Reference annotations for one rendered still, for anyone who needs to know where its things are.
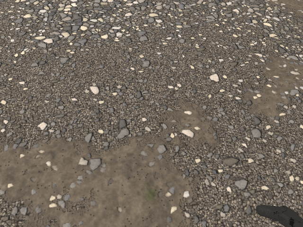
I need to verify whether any right robot hand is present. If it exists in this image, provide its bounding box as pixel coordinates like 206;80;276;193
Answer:
256;205;303;227

